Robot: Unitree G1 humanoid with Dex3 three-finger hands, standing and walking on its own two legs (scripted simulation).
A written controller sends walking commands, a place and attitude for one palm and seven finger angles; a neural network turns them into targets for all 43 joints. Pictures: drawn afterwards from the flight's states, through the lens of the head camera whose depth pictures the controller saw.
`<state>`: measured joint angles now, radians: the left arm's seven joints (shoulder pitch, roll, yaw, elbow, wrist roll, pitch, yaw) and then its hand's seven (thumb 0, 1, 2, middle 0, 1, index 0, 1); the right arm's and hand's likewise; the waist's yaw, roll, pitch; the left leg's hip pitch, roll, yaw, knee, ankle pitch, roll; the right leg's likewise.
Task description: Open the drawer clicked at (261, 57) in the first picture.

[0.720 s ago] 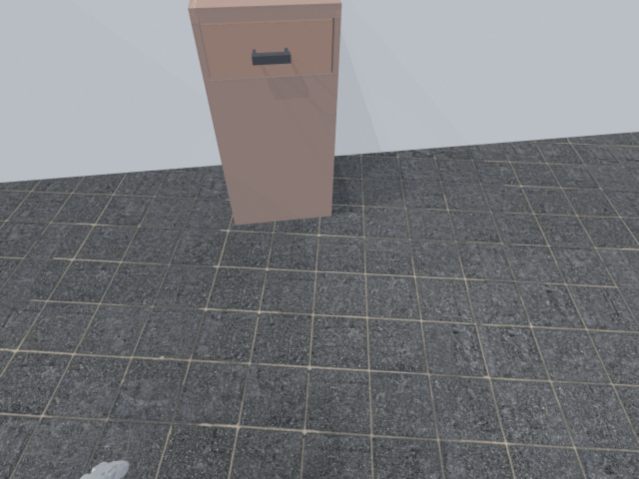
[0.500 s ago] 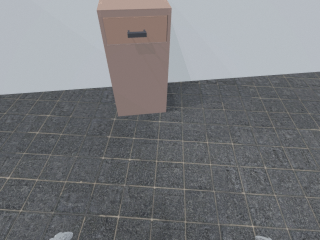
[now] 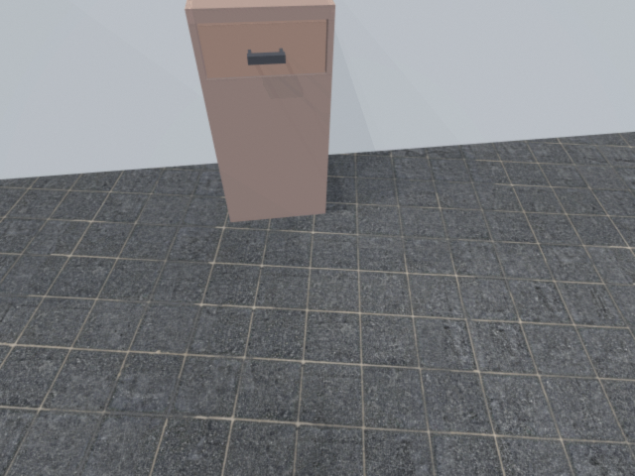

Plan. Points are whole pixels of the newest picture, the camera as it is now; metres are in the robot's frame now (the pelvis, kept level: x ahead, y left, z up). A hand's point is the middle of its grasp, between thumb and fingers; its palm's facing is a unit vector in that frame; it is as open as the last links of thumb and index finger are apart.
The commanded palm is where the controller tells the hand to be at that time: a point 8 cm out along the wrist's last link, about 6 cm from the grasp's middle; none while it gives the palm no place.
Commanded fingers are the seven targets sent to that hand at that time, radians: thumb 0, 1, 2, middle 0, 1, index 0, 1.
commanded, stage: stand and wait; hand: left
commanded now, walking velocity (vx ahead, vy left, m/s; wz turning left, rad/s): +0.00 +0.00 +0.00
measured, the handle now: (266, 55) +1.26 +0.23 -0.03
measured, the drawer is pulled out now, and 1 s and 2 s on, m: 0.00 0.00 0.00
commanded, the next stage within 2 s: look at it before walking up in 0.10 s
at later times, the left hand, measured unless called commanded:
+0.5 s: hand out of the picture +0.08 +0.25 -0.16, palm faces -0.03 -0.94 -0.33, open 7.3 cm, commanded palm none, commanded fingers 0.00 0.90 0.90 -0.20 -0.30 -0.20 -0.30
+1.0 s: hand out of the picture +0.06 +0.23 -0.17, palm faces -0.05 -0.96 -0.28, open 7.3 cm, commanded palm none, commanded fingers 0.00 0.90 0.90 -0.20 -0.30 -0.20 -0.30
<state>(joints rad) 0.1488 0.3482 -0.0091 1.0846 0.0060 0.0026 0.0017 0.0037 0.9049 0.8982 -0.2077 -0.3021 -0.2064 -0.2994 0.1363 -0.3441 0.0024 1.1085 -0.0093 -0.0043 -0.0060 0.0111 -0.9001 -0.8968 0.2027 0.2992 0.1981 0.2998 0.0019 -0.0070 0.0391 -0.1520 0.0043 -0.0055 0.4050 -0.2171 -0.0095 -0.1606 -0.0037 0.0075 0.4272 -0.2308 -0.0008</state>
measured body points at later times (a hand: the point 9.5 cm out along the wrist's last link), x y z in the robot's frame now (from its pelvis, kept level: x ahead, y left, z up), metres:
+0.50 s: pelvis +0.00 +0.00 +0.00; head +0.01 +0.00 +0.45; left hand +0.08 +0.29 -0.13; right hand +0.08 -0.30 -0.13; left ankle +0.00 +0.13 -0.74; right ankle +0.00 -0.12 -0.74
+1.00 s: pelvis +0.02 +0.00 +0.00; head +0.01 +0.01 +0.45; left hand +0.07 +0.28 -0.15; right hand +0.07 -0.28 -0.14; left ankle +0.00 +0.13 -0.74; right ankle +0.00 -0.12 -0.74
